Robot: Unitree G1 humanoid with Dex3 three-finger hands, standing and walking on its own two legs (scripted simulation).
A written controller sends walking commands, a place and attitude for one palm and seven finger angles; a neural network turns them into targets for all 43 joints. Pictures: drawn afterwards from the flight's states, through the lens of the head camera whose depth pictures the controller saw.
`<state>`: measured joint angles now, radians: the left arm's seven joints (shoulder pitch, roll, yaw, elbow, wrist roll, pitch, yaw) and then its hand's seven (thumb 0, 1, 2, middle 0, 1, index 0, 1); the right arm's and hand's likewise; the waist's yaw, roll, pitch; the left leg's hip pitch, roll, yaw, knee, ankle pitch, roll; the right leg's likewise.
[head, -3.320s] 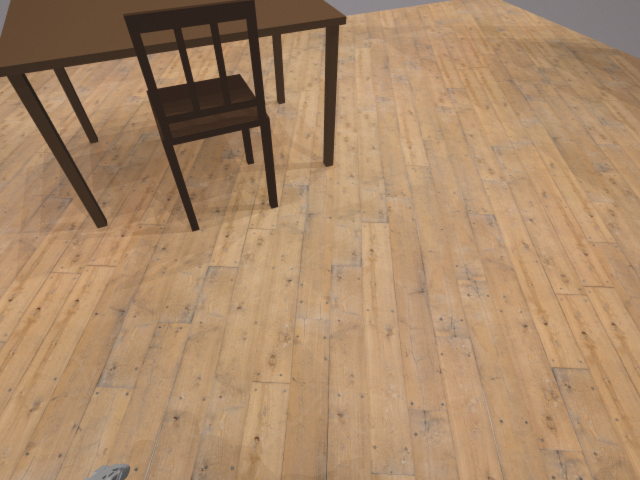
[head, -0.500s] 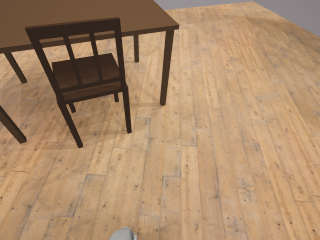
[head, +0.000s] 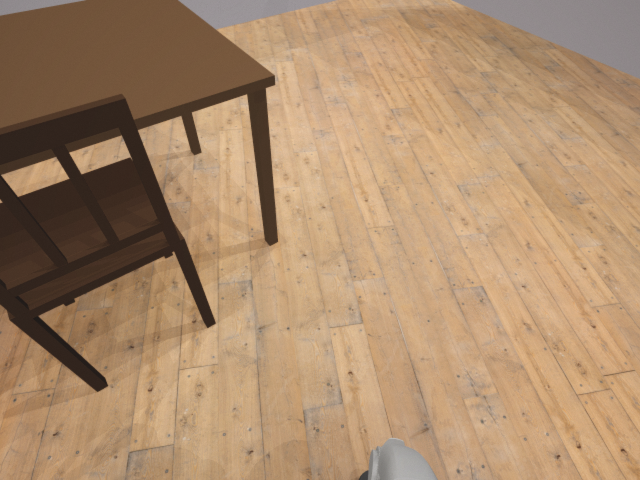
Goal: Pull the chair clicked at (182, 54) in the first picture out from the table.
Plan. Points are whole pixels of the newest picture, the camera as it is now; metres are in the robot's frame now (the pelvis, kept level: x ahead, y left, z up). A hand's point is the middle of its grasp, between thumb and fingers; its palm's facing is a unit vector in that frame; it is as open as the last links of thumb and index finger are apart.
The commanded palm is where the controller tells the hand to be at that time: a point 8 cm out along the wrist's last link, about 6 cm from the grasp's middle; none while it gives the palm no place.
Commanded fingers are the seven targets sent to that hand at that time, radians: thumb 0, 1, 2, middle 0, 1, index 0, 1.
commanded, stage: turn to face it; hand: left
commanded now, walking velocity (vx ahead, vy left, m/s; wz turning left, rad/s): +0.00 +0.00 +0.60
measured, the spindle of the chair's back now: (28, 221) +0.55 +0.58 -0.09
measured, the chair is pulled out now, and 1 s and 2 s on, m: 0.00 0.00 0.00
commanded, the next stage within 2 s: take the last steps up to it in 1.18 s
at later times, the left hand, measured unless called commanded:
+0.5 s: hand (199, 454) +0.19 +0.19 -0.18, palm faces +0.23 -0.96 -0.17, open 7.3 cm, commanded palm none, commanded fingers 0.00 0.90 0.90 -0.20 -0.30 -0.20 -0.30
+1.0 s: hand out of the picture +0.13 +0.23 -0.15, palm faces +0.46 -0.84 -0.29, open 7.4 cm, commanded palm none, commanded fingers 0.00 0.90 0.90 -0.20 -0.30 -0.20 -0.30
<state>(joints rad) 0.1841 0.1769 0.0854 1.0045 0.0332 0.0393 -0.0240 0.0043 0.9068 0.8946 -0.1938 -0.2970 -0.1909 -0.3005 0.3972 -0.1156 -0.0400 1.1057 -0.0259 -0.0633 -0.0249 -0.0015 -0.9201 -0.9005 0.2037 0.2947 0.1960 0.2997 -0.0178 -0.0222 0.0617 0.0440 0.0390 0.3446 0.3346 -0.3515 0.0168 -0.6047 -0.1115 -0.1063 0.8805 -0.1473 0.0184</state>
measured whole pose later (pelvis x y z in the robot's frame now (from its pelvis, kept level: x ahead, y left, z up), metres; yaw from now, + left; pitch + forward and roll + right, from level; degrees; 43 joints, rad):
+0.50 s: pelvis +0.11 -0.01 -0.01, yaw +12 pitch -1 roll -2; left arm 0.13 0.17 0.06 0.96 0.03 0.02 0.03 -0.01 0.91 0.89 -0.20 -0.30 -0.20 -0.30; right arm 0.23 -0.18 -0.07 0.98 -0.02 0.04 0.01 0.00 -0.91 -0.90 0.20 0.29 0.19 0.30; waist -0.02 -0.02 0.04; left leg -0.38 0.10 0.13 0.77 -0.37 -0.05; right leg -0.28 -0.14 -0.33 0.60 -0.28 0.00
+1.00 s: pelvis +0.13 -0.02 +0.00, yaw +27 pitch +0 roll +0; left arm 0.13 0.24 0.07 0.92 0.01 0.06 0.03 0.01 0.90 0.89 -0.20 -0.30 -0.19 -0.30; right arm 0.21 -0.22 -0.06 0.94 -0.03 0.04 0.00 0.00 -0.91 -0.90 0.21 0.30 0.20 0.30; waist -0.03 0.02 0.08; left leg -0.28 -0.07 -0.08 0.46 -0.18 0.04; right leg -0.36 -0.04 0.01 0.77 -0.43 0.09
